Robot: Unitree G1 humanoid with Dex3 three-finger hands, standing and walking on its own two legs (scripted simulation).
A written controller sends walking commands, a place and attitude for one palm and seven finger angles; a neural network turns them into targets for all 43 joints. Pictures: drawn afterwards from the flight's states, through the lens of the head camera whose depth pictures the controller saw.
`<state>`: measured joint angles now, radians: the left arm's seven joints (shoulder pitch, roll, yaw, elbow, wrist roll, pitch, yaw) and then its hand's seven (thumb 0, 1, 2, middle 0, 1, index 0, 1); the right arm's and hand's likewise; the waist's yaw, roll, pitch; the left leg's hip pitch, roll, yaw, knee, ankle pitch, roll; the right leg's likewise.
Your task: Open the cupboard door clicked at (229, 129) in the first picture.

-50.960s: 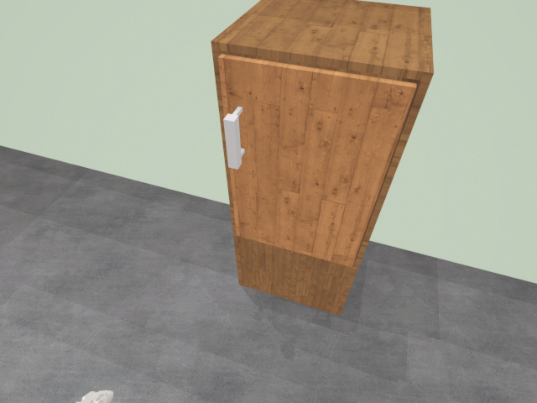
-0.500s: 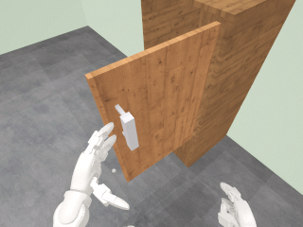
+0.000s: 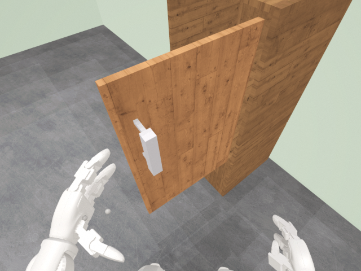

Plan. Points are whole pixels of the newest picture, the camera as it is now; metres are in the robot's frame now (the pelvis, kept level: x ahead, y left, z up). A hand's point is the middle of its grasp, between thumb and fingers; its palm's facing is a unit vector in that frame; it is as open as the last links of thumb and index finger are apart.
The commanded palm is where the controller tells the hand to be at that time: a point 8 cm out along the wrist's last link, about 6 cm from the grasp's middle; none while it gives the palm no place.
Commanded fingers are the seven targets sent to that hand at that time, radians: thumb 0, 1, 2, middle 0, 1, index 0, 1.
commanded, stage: draw the hand back to the body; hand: left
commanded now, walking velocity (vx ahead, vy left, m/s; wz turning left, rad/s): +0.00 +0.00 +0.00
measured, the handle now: (147, 147) +0.36 +0.10 +0.08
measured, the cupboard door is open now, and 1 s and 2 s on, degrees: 87 87 87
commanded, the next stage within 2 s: step back with the hand held close in 1.52 s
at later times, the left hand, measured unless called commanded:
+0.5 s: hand (59, 211) +0.20 +0.21 +0.14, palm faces +0.01 -0.98 -0.18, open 16.0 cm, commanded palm +0.17 +0.26 +0.15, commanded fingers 0.00 -0.19 0.44 -0.16 -0.30 -0.16 -0.30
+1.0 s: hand (12, 177) +0.23 +0.27 +0.19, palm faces +0.37 -0.84 -0.41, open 10.8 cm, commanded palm +0.18 +0.31 +0.21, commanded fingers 0.00 0.69 0.81 -0.19 -0.30 -0.19 -0.30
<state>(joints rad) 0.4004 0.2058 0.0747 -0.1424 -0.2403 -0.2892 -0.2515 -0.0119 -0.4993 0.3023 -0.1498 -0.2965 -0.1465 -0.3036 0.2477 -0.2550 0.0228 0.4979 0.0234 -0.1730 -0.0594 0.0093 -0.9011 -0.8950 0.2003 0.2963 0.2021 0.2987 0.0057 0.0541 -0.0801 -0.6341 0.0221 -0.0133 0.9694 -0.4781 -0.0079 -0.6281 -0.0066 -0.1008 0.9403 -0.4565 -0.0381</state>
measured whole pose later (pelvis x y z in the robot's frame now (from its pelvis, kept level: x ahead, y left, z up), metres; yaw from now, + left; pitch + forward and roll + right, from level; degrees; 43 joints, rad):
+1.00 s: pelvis +0.03 +0.03 +0.06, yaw -2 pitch -4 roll -1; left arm 0.49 0.32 0.25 -0.37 -0.02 -0.07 0.13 0.00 0.35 0.67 -0.19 -0.30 -0.18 -0.30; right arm 0.21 -0.23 0.04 0.64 -0.01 -0.14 -0.08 0.01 -0.90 -0.89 0.20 0.30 0.20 0.30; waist 0.06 0.06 0.03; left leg -0.09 -0.01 0.04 0.45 -0.29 0.03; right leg -0.10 -0.01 -0.05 0.42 -0.25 0.01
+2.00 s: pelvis -0.02 +0.02 +0.06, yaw -3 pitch +0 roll -1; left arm 0.57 0.41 0.37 -0.46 -0.04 -0.14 0.12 0.01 0.89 0.90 -0.21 -0.30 -0.21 -0.31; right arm 0.16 -0.25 -0.02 0.57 0.01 -0.02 -0.09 0.01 -0.90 -0.89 0.20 0.30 0.20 0.30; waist 0.00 0.04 0.05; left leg -0.24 0.01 0.06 0.47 -0.22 0.02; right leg -0.25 0.00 -0.03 0.42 -0.17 0.00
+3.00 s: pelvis -0.20 +0.03 +0.04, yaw -7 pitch +2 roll -1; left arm 0.59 0.51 0.45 -0.63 -0.05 -0.21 0.12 0.01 0.89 0.90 -0.21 -0.30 -0.21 -0.31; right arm 0.16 -0.19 0.04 0.63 0.00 -0.10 -0.07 0.01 -0.90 -0.89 0.20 0.30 0.21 0.30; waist -0.01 -0.05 0.00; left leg -0.48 0.02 0.06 0.57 -0.09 0.02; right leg -0.08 0.02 0.00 0.55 -0.47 0.01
